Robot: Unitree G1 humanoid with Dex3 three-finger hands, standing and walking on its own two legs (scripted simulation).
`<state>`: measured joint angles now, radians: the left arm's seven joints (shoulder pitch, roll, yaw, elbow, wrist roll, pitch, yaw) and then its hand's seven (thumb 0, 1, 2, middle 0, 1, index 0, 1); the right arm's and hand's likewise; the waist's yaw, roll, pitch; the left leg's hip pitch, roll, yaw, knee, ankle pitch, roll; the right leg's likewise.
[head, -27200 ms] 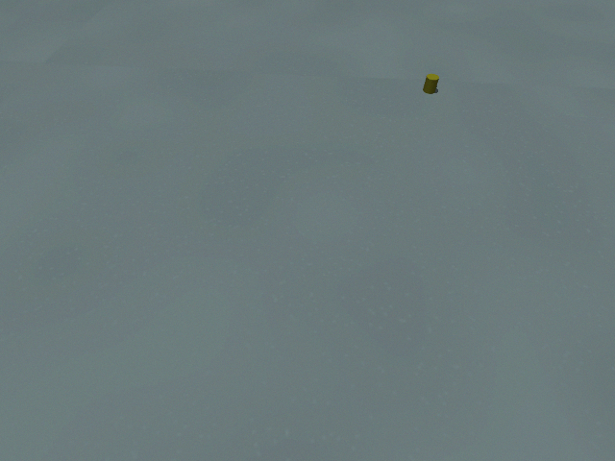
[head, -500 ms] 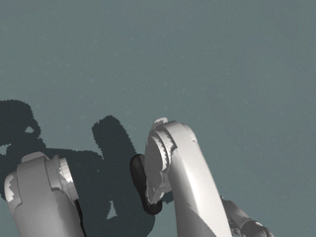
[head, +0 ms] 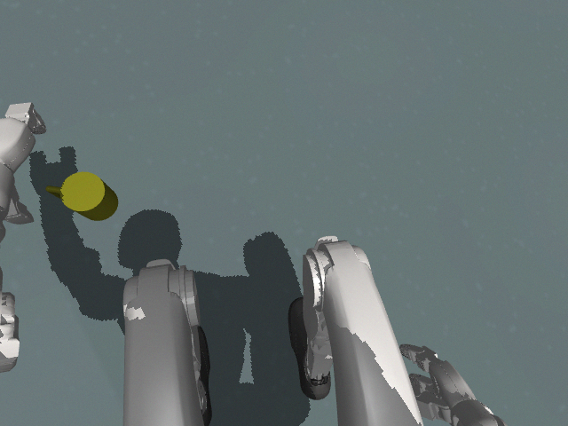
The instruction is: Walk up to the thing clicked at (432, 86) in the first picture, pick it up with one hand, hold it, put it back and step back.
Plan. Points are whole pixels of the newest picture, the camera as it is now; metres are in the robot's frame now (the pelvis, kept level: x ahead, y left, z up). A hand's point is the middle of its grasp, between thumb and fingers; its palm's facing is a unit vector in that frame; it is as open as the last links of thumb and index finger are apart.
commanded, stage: withdraw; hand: left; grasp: from above
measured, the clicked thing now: (82, 196) +0.48 +0.32 -0.33
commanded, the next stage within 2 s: home in 0.32 s
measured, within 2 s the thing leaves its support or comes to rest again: neither
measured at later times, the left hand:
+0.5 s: hand (53, 175) +0.48 +0.32 -0.21, palm faces -0.40 -0.04 -0.92, open 13.9 cm
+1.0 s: hand out of the picture +0.35 +0.29 -0.02, palm faces -0.29 -0.64 -0.71, open 8.4 cm
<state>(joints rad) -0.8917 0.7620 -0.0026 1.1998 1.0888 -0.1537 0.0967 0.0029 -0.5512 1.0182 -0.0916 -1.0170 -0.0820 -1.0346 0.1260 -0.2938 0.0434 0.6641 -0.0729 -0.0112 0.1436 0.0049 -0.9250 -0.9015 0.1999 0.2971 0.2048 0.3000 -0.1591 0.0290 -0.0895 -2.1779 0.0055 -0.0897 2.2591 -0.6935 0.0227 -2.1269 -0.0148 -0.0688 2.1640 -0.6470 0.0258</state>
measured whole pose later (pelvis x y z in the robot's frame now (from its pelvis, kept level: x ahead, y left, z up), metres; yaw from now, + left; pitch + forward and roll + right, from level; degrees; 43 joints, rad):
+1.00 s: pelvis +0.00 +0.00 +0.09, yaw +2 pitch +33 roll -7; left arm -0.30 0.55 0.09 0.50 0.51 0.01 -0.03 0.01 0.67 0.87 -0.22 -0.34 -0.21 -0.35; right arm 0.13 -0.30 -0.02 0.60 0.01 0.01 0.05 0.01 -0.91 -0.89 0.20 0.30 0.20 0.30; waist -0.08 0.02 -0.18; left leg -1.88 0.01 -0.08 1.97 -0.67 0.02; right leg -1.83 -0.02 -0.07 1.88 -0.63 0.03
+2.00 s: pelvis +0.09 -0.01 +0.33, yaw +7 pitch +10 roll -3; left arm 0.51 0.22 0.03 -0.12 -0.06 0.45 0.02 0.01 0.90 0.89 -0.20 -0.30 -0.20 -0.30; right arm 0.27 -0.22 0.04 0.50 0.01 -0.23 -0.19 0.02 -0.91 -0.89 0.20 0.30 0.21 0.30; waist -0.04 0.04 -0.16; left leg -0.70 0.02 -0.07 1.01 -0.50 -0.01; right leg -0.66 0.00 -0.07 0.94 -0.47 0.00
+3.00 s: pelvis +0.09 +0.00 +0.33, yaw +6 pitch +10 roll -3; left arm 0.50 0.23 0.03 -0.13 -0.06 0.45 0.02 0.01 0.90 0.89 -0.20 -0.30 -0.20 -0.30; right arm 0.28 -0.21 0.04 0.54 0.01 -0.24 -0.18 0.02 -0.90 -0.89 0.20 0.30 0.21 0.30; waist -0.03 0.04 -0.15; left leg -0.69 0.02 -0.06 1.02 -0.51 0.00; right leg -0.65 0.00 -0.06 0.94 -0.47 0.01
